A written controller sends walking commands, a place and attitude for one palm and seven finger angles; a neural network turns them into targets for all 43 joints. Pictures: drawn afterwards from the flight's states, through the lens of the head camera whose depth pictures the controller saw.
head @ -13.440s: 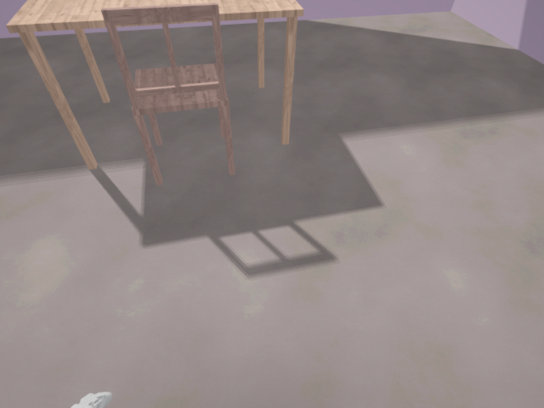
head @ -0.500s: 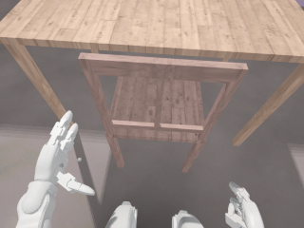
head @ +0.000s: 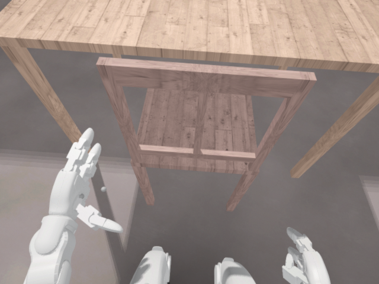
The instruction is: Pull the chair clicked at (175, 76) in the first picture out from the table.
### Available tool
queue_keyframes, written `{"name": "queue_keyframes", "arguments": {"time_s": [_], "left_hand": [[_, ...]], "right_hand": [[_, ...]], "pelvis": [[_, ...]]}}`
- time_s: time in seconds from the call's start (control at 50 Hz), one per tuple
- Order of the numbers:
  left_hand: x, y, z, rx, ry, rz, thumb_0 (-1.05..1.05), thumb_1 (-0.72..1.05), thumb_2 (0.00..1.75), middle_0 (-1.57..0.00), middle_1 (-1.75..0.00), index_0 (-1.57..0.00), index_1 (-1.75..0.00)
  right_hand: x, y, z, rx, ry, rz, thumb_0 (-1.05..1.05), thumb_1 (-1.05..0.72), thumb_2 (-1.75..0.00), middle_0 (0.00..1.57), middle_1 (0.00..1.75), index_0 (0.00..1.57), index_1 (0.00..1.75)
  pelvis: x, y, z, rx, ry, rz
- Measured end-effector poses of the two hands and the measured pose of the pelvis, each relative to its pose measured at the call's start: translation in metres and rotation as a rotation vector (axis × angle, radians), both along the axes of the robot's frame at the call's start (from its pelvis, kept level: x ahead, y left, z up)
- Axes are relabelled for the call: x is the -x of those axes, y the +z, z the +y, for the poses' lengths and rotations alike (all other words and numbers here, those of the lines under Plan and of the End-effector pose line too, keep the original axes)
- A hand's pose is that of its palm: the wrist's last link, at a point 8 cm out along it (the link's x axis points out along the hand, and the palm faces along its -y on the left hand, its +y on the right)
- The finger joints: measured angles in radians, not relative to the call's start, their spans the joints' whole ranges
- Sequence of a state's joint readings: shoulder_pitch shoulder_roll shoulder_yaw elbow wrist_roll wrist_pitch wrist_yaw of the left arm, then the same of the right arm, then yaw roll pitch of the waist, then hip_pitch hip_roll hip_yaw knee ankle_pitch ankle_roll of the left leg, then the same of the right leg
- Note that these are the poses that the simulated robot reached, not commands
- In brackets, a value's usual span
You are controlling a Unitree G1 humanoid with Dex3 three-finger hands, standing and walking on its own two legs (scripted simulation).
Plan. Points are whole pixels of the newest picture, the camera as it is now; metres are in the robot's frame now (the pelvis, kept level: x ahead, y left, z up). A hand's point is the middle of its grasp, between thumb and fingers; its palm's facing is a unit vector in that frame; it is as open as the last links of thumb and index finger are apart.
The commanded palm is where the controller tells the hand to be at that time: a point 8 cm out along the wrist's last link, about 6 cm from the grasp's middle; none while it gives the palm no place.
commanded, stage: aim the fingers beside a spindle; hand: left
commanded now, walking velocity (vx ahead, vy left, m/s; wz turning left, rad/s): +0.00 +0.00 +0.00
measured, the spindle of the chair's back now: (199, 125) +0.48 +0.00 +0.00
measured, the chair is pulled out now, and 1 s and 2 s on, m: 0.00 0.00 0.00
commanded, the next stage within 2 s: none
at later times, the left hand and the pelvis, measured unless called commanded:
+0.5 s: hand (120, 174) +0.34 +0.17 +0.01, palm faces -0.05 -1.00 -0.02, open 16.9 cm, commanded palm +0.31 +0.23 +0.02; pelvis +0.00 +0.00 -0.01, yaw -1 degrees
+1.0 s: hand (117, 172) +0.33 +0.17 +0.02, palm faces -0.03 -1.00 -0.05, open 16.9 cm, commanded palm +0.31 +0.22 +0.01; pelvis +0.00 +0.00 -0.01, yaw -1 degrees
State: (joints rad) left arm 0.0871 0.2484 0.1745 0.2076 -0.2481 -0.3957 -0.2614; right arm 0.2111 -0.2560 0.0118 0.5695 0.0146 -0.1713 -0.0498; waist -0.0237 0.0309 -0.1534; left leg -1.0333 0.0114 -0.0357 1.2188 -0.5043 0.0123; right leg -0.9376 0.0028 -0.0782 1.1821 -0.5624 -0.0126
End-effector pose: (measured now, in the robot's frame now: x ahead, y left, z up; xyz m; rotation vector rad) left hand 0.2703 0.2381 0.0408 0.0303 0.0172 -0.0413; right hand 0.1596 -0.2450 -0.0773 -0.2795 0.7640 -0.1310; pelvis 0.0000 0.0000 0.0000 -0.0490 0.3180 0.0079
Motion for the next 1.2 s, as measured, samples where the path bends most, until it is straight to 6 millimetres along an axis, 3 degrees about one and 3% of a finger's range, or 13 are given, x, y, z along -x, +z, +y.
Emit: {"name": "queue_keyframes", "arguments": {"time_s": [0.14,0.32,0.48,0.64,0.72,0.82,0.98,1.06,1.14,1.2], "left_hand": [[-0.016,-0.016,-0.009,0.007,-0.012,0.034,-0.01,-0.5,0.3,-0.06,-0.08,-0.06,-0.08],[-0.036,-0.015,-0.005,-0.007,0.014,0.0,-0.01,-0.5,0.3,-0.07,-0.08,-0.06,-0.08],[-0.047,-0.031,-0.015,0.01,-0.014,0.05,-0.01,-0.5,0.3,-0.06,-0.08,-0.06,-0.08],[-0.042,-0.016,-0.004,-0.02,0.03,-0.004,-0.01,-0.5,0.3,-0.07,-0.08,-0.06,-0.08],[-0.037,-0.023,0.0,-0.011,0.029,0.033,-0.01,-0.5,0.3,-0.06,-0.08,-0.06,-0.08],[-0.033,-0.036,-0.008,0.018,0.002,0.065,-0.01,-0.5,0.3,-0.06,-0.08,-0.05,-0.08],[-0.041,-0.014,-0.015,-0.015,0.001,-0.036,-0.01,-0.5,0.3,-0.07,-0.08,-0.06,-0.08],[-0.046,-0.027,-0.009,-0.007,0.021,0.029,-0.01,-0.5,0.3,-0.07,-0.08,-0.06,-0.08],[-0.039,-0.037,-0.013,0.005,0.006,0.076,-0.01,-0.5,0.3,-0.06,-0.08,-0.06,-0.08],[-0.031,-0.026,-0.018,-0.004,-0.006,0.039,-0.01,-0.5,0.3,-0.06,-0.08,-0.06,-0.08]], "right_hand": [[0.003,-0.007,0.003,-0.002,0.0,0.015,0.01,-0.9,-0.9,0.21,0.3,0.2,0.3],[0.015,-0.02,0.005,-0.01,-0.007,0.078,0.01,-0.9,-0.9,0.21,0.3,0.2,0.3],[0.024,-0.026,0.001,-0.005,-0.033,0.124,0.01,-0.9,-0.9,0.21,0.3,0.2,0.3],[0.024,-0.024,-0.001,-0.012,-0.044,0.137,0.01,-0.9,-0.9,0.21,0.3,0.2,0.3],[0.02,-0.024,0.0,-0.015,-0.035,0.135,0.01,-0.9,-0.9,0.21,0.3,0.2,0.3],[0.013,-0.023,0.0,0.001,-0.028,0.117,0.01,-0.9,-0.9,0.21,0.3,0.2,0.3],[0.006,-0.022,0.005,-0.007,-0.01,0.096,0.01,-0.9,-0.9,0.21,0.3,0.2,0.3],[0.006,-0.025,0.007,-0.021,-0.01,0.104,0.01,-0.9,-0.9,0.21,0.3,0.2,0.3],[0.01,-0.025,0.006,-0.025,-0.022,0.11,0.01,-0.9,-0.9,0.21,0.3,0.2,0.3],[0.012,-0.024,0.005,-0.023,-0.026,0.114,0.01,-0.9,-0.9,0.21,0.3,0.2,0.3]], "pelvis": [[0.004,-0.006,0.001,-0.001,-0.005,0.016],[0.005,-0.01,0.002,0.0,-0.008,0.034],[0.003,-0.013,0.003,-0.001,-0.014,0.051],[-0.001,-0.01,0.003,-0.004,-0.019,0.046],[-0.001,-0.009,0.004,-0.003,-0.015,0.048],[0.0,-0.012,0.004,0.002,-0.009,0.05],[0.001,-0.012,0.004,0.001,-0.008,0.044],[0.002,-0.013,0.003,-0.002,-0.011,0.051],[0.002,-0.013,0.003,-0.001,-0.013,0.051],[0.001,-0.011,0.004,-0.001,-0.013,0.045]]}}
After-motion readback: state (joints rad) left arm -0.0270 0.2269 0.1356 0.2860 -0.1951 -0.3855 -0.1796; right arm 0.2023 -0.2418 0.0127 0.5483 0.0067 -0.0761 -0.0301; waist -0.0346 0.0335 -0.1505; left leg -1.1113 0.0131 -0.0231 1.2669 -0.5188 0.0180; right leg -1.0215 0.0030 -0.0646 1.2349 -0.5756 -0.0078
